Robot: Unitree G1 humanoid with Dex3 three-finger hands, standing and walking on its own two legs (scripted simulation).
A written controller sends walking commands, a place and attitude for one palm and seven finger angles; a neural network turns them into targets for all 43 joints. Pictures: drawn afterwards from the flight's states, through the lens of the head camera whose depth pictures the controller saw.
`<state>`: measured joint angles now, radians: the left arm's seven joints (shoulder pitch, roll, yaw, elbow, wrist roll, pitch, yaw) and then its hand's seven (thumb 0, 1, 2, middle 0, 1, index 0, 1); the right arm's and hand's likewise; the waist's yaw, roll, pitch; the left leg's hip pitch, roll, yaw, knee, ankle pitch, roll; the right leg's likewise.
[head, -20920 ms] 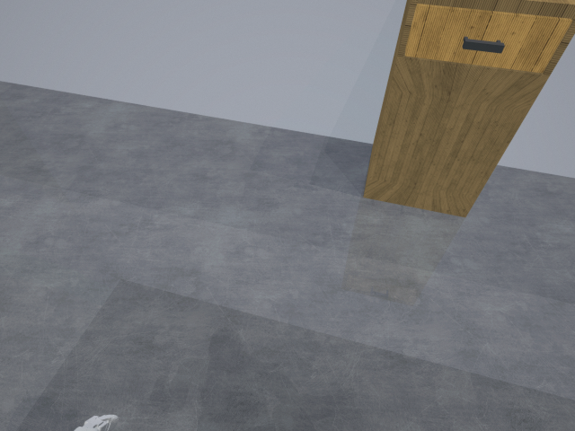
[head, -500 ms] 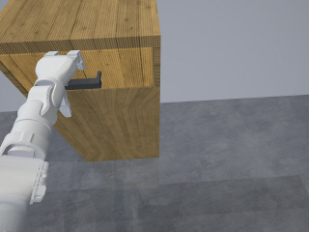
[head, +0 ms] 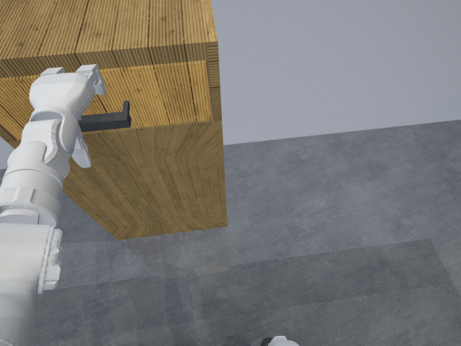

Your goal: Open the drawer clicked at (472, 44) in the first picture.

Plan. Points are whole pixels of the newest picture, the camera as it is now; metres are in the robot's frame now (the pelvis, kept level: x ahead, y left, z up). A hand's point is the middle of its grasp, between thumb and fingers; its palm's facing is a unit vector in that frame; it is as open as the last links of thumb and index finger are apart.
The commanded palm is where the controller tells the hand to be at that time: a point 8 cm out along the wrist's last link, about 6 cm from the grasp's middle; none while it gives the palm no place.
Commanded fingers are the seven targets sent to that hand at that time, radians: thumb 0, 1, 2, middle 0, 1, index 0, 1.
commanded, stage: re-aim the fingers above the handle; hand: left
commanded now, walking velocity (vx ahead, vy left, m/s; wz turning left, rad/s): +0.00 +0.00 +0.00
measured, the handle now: (101, 114) +0.55 +0.24 +0.04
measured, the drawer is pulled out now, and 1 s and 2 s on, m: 0.00 0.00 0.00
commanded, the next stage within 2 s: lower the fingers behind the handle in 1.52 s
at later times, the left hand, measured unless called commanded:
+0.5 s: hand (73, 118) +0.49 +0.25 +0.09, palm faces -0.03 +0.00 -1.00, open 13.8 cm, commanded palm +0.47 +0.26 +0.15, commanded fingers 0.00 -0.50 0.30 -0.30 -1.20 -0.30 -1.20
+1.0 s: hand (73, 116) +0.50 +0.25 +0.10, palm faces -0.01 +0.00 -1.00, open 13.8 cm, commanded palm +0.47 +0.25 +0.15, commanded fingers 0.00 -0.50 0.30 -0.30 -1.20 -0.30 -1.20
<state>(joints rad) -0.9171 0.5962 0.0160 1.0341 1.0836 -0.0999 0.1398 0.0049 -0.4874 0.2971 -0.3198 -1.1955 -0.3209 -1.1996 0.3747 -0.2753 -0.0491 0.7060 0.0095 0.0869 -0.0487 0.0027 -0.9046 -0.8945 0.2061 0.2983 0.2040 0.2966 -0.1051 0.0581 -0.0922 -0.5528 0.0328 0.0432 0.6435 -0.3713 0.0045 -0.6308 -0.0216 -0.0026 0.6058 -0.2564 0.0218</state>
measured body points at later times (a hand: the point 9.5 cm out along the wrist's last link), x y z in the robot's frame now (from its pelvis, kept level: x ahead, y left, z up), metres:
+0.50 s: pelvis +0.00 +0.01 +0.00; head +0.09 +0.00 +0.44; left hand +0.49 +0.25 +0.15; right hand +0.04 -0.27 -0.13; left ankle -0.05 +0.12 -0.72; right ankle +0.01 -0.14 -0.72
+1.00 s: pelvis +0.00 +0.01 +0.00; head +0.09 -0.01 +0.44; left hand +0.49 +0.25 +0.15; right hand +0.02 -0.27 -0.13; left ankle -0.05 +0.12 -0.72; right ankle +0.01 -0.14 -0.72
